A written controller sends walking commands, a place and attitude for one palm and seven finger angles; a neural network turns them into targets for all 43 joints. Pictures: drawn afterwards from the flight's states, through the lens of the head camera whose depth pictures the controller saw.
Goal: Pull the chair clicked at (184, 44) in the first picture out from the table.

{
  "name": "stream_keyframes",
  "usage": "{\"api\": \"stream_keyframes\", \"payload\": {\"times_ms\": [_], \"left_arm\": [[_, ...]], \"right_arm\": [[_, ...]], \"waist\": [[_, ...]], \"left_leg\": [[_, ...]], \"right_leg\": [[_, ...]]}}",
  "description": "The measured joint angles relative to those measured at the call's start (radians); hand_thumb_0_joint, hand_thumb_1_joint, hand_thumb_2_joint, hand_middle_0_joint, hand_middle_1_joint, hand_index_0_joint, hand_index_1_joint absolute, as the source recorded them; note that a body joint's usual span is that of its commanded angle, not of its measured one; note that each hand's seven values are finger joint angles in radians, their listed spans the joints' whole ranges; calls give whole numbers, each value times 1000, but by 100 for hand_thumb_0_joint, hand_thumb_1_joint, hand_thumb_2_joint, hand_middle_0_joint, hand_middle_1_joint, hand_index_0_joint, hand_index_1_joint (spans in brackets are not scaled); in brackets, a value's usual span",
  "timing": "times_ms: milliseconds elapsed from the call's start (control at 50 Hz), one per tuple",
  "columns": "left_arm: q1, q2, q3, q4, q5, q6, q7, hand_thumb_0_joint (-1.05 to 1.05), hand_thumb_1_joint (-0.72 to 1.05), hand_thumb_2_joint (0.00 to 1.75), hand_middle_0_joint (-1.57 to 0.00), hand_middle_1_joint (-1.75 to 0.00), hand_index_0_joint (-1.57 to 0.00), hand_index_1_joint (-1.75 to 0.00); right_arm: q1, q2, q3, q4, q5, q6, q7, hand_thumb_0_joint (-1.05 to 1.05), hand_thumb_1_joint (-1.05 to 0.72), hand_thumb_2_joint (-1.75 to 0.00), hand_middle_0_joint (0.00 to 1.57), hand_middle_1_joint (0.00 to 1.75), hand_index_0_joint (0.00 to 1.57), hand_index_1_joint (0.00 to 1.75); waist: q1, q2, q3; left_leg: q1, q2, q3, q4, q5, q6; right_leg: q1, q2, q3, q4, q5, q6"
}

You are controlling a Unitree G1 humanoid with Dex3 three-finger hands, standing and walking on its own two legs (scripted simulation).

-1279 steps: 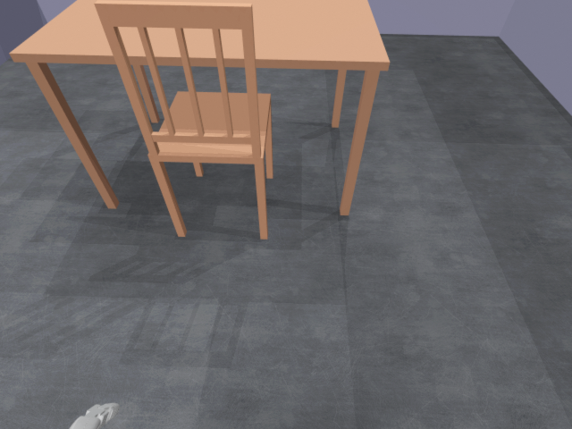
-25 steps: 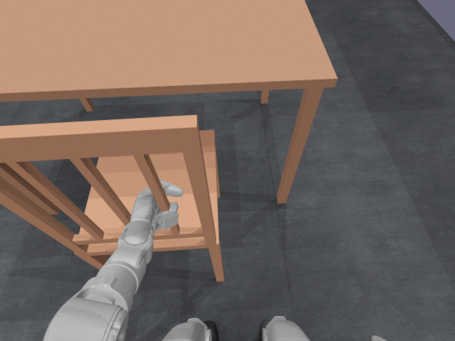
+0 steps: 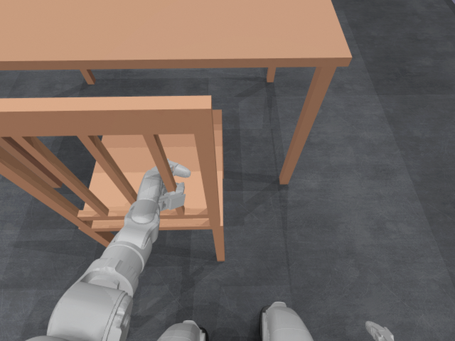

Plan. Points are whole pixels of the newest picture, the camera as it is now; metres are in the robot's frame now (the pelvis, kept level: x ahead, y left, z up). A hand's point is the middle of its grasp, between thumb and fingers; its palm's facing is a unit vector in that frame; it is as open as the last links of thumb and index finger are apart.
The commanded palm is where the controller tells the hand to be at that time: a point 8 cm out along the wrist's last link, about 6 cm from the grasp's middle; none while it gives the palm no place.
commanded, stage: step backward, pulling the chair out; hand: left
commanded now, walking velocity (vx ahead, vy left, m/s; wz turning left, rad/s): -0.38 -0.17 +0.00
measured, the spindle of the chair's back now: (121, 181) +0.40 +0.22 -0.04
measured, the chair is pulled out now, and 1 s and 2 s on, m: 0.21 0.35 0.53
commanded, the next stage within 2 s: stop walking, hand still on the chair in 1.94 s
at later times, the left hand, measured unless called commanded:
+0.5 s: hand (176, 217) +0.33 +0.11 -0.06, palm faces -0.08 -0.98 -0.21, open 5.1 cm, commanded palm +0.32 +0.15 -0.05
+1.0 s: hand (168, 274) +0.23 +0.11 -0.05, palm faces -0.10 -0.98 -0.17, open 5.1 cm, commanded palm +0.23 +0.16 -0.05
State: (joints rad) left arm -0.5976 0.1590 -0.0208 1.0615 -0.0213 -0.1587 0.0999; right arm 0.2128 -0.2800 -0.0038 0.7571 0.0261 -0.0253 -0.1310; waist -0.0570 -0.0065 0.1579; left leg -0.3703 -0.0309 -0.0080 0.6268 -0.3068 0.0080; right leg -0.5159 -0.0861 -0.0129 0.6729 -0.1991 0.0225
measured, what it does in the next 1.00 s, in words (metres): walks backwards: right foot, then left foot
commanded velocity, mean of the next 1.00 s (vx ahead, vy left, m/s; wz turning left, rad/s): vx -0.38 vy -0.02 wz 0.03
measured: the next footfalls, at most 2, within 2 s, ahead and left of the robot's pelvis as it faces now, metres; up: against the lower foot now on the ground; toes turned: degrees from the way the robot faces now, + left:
right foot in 0.10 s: +0.03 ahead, -0.13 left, +0.00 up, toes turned -4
left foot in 0.82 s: -0.12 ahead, +0.14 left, +0.00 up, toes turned +1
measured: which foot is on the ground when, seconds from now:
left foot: down 0.00-0.58, up 0.60-0.80, down 0.82-1.00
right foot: up 0.00-0.08, down 0.10-0.88, up 0.90-1.00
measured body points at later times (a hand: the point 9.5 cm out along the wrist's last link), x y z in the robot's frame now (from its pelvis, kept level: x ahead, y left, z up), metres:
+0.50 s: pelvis -0.05 +0.00 +0.00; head +0.05 -0.01 +0.44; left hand +0.33 +0.16 -0.04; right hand +0.04 -0.27 -0.13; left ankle -0.01 +0.14 -0.72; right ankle -0.01 -0.13 -0.72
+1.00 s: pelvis -0.15 +0.01 +0.01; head -0.05 +0.00 +0.45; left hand +0.23 +0.16 -0.04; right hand -0.06 -0.24 -0.13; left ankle -0.16 +0.14 -0.72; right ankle -0.13 -0.11 -0.69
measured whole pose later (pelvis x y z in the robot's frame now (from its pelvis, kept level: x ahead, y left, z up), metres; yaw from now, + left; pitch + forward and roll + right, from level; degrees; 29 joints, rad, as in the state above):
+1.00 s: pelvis -0.15 +0.01 +0.01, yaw -1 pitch +3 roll +0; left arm -0.57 0.15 -0.02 1.03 -0.05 -0.14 0.07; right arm 0.21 -0.22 0.00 0.71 0.01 0.03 -0.10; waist -0.05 0.02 0.17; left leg -0.29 0.03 0.03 0.52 -0.28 0.00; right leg -0.47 -0.03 -0.03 0.79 -0.36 0.00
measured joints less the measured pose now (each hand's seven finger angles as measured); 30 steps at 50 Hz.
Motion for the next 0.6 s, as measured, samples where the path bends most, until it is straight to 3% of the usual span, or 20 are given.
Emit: {"api": "stream_keyframes", "payload": {"times_ms": [60,120,160,220,260,320,340,400,480,540,600], "left_arm": [[9,4,15,3,-6,-5,-5,4,74,82,-27,-123,-49,-145],[14,9,38,21,-10,-18,-8,4,73,82,-28,-122,-49,-145],[4,15,61,38,-16,-33,-9,4,73,82,-29,-121,-49,-145],[-11,19,80,43,-18,-31,-11,4,73,82,-29,-119,-49,-145],[-14,15,82,34,-16,-18,-12,5,73,81,-28,-119,-49,-145],[-9,3,61,4,-11,3,-9,4,74,81,-28,-120,-49,-145],[-12,4,50,-6,-13,10,-8,4,74,81,-28,-120,-49,-145],[-8,19,25,-31,-15,16,-9,4,74,80,-27,-121,-49,-145],[13,36,24,-52,-11,12,-19,4,74,80,-28,-123,-49,-145],[32,40,49,-47,-19,-3,-21,5,73,81,-30,-122,-49,-145],[39,41,72,-32,-32,-20,-21,5,72,81,-31,-120,-49,-145]], "right_arm": [[6,32,0,-20,-15,3,20,0,-91,-90,20,30,20,30],[11,61,11,-24,-15,3,42,0,-91,-90,20,30,20,30],[-8,69,20,-17,-8,5,46,0,-91,-90,20,30,20,30],[-27,67,27,-10,4,9,35,0,-91,-90,20,30,20,30],[-33,52,29,-8,4,9,23,0,-91,-90,20,30,20,30],[-33,12,23,-10,2,14,3,0,-91,-90,20,30,20,30],[-42,8,16,-9,3,22,-1,0,-91,-90,20,30,20,30],[-48,12,4,-30,6,40,4,0,-91,-90,20,30,20,30],[-32,36,0,-65,-8,43,18,0,-91,-90,20,30,20,30],[-31,53,4,-66,-10,40,33,0,-91,-90,20,30,20,30],[-39,60,11,-57,2,39,36,0,-91,-90,20,30,20,30]], "waist": [[6,13,1],[16,34,-4],[7,63,17],[-6,57,35],[-16,49,36],[-33,65,25],[-35,56,32],[-12,16,42],[0,-3,35],[9,17,36],[-4,51,51]], "left_leg": [[4,22,0,-12,3,-6],[-11,51,-2,15,-2,-21],[-42,76,-15,68,26,-35],[-80,53,-44,166,-85,-51],[-70,45,-45,130,-111,-52],[-15,66,-41,-26,84,-44],[-13,58,-35,-34,80,-40],[-7,46,-1,-50,61,-30],[-19,49,12,-54,75,-33],[-29,76,9,-40,77,-47],[-44,102,-11,-8,81,-59]], "right_leg": [[41,36,-3,51,-87,-18],[124,65,-20,-60,-60,-24],[144,90,-33,-105,-53,-27],[140,82,-30,-117,-27,-32],[131,65,-29,-120,-19,-25],[107,51,-43,-97,-22,-6],[102,41,-40,-90,-22,0],[93,29,-9,-101,24,6],[83,36,0,-51,-39,-10],[102,64,-7,-70,-42,-22],[116,91,-29,-102,1,-36]]}}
